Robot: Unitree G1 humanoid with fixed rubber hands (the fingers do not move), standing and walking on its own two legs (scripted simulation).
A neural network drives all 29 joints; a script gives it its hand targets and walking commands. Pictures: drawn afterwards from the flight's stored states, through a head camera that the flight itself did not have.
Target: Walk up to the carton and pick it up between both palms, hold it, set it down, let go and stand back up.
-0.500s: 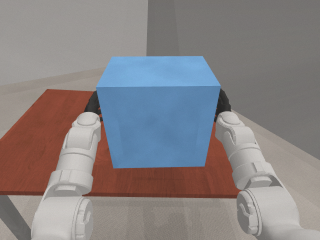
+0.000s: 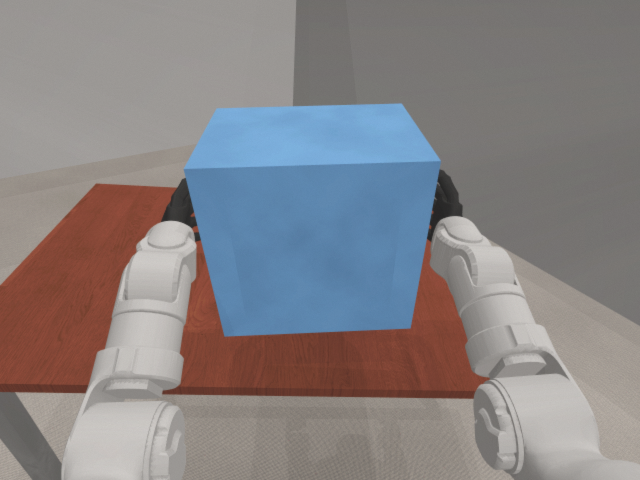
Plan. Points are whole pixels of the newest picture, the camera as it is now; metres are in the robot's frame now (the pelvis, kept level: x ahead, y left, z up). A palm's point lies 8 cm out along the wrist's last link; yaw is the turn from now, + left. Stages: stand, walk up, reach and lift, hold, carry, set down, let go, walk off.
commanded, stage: hold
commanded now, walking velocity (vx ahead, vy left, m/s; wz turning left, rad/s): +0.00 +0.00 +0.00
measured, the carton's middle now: (313, 218) +0.40 +0.02 +0.20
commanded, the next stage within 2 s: none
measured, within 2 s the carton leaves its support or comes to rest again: neither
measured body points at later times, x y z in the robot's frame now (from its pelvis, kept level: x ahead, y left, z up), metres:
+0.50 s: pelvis +0.00 +0.00 +0.00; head -0.08 +0.03 +0.44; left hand +0.38 +0.19 +0.20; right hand +0.39 -0.15 +0.22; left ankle +0.05 +0.14 -0.74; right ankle +0.01 -0.11 -0.74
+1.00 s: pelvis +0.00 +0.00 +0.00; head -0.08 +0.03 +0.44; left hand +0.37 +0.19 +0.20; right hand +0.39 -0.15 +0.22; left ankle +0.05 +0.14 -0.74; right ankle +0.01 -0.11 -0.74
